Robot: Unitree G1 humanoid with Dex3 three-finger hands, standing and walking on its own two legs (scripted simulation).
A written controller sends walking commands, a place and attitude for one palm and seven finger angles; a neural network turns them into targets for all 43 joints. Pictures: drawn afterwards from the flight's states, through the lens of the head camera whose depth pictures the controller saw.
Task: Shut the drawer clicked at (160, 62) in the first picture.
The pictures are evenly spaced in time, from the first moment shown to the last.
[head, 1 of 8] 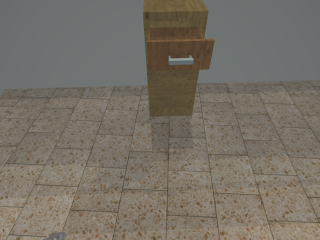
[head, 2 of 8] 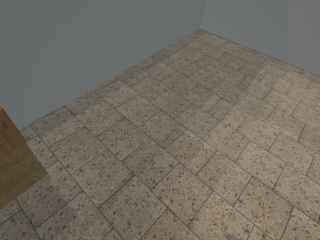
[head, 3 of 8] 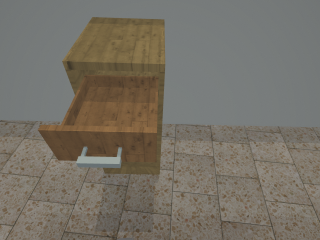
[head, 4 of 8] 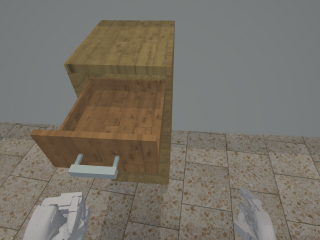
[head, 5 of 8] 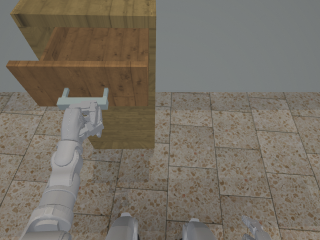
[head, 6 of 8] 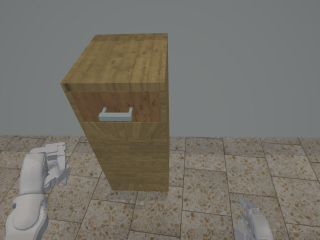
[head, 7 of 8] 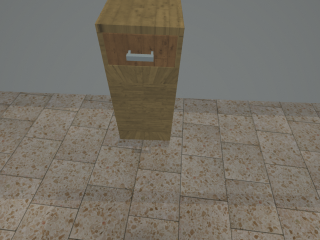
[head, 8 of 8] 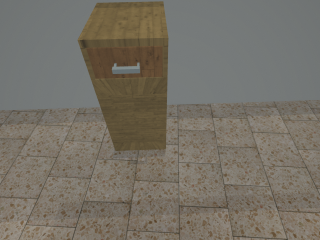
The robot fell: no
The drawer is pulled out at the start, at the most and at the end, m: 0.30 0.30 0.00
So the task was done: yes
